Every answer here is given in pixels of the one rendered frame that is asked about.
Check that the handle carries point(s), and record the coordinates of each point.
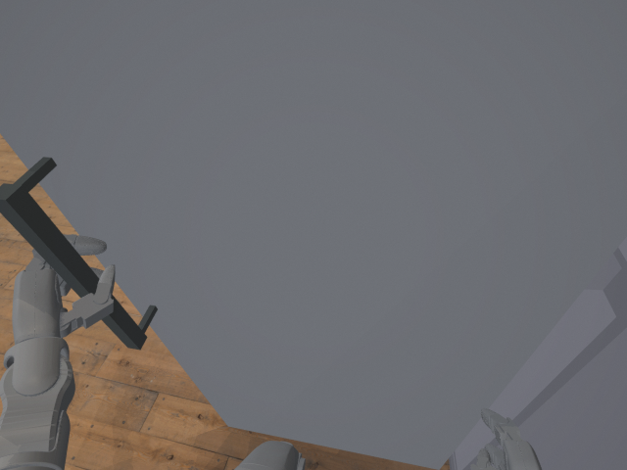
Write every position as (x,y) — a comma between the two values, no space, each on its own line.
(20,209)

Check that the left robot forearm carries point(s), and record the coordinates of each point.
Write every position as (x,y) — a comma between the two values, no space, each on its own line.
(36,390)

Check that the left robot hand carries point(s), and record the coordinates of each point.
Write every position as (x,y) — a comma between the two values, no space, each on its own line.
(38,292)

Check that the robot left thigh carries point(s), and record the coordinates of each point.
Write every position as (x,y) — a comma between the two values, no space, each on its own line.
(273,455)

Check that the fridge door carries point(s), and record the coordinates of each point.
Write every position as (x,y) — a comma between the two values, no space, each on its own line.
(357,219)

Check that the right robot hand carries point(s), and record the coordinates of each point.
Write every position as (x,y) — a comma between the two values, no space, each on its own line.
(516,454)

